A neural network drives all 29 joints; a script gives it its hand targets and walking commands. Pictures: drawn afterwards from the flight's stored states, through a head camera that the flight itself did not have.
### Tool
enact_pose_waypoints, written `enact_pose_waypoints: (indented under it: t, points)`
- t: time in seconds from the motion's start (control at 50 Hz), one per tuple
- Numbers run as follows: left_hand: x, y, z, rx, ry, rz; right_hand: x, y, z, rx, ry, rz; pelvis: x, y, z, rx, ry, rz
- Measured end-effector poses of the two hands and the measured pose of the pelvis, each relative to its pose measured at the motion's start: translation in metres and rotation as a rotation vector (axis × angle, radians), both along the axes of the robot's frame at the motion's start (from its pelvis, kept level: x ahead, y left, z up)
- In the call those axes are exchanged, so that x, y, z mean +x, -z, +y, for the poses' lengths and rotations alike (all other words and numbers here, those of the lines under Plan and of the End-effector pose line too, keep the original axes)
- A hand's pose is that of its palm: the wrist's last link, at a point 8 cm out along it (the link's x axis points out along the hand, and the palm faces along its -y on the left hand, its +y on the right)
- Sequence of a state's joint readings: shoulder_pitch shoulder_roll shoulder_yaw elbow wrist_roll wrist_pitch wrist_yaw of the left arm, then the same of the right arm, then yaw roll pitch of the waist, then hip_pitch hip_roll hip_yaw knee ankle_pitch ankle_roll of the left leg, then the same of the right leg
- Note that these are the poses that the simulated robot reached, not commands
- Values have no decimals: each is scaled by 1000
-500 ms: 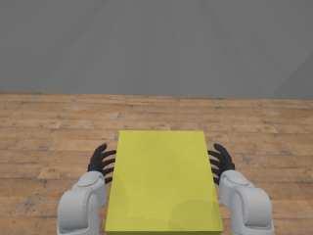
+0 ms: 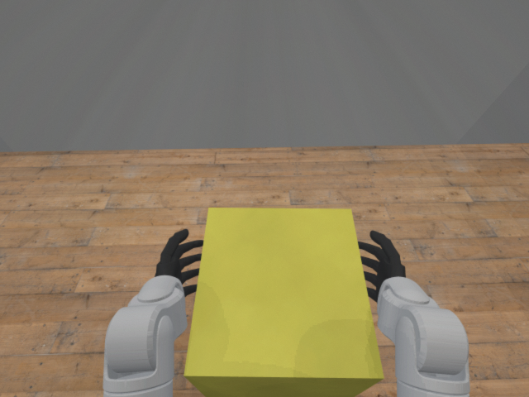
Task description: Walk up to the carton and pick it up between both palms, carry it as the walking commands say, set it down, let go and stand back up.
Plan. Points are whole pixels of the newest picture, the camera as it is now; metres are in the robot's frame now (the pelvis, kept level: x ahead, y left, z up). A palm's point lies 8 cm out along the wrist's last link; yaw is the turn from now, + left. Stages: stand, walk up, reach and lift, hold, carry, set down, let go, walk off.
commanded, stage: carry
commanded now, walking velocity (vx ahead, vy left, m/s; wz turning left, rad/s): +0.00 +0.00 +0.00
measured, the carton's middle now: (277, 313) +0.24 +0.00 +0.01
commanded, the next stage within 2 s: hold in 0.74 s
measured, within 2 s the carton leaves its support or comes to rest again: neither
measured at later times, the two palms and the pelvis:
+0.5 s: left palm (177, 276) +0.26 +0.14 +0.09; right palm (389, 279) +0.26 -0.15 +0.09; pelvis +0.01 +0.00 +0.00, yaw +0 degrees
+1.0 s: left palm (182, 282) +0.29 +0.15 +0.03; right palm (367, 276) +0.30 -0.14 +0.03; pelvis +0.01 -0.01 +0.00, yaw +1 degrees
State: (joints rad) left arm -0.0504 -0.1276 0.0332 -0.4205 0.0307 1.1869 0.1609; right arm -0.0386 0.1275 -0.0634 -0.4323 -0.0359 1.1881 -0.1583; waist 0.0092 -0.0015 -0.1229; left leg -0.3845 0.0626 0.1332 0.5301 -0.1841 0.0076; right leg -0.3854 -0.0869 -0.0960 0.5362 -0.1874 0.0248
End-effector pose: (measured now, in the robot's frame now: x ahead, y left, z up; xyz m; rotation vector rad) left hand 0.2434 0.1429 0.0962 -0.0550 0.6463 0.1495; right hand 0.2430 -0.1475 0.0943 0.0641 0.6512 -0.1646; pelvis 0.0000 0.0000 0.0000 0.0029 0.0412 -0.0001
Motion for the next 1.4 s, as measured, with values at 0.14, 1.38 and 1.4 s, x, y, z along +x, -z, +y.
enact_pose_waypoints:
  t: [0.14, 1.38, 1.4]
  points:
    - [5, -2, -2, 6, -7, -4, 5, 2, -2, 8, -5, -4, 3, 0, -3, 0, 0, 2]
    - [68, 48, -4, 32, 28, 63, 74, 45, -6, -74, -83, 67, 34, -13, -16, -3, -27, -179]
    - [67, 48, -3, 29, 24, 58, 74, 44, -5, -79, -86, 62, 33, -14, -16, -3, -24, -171]
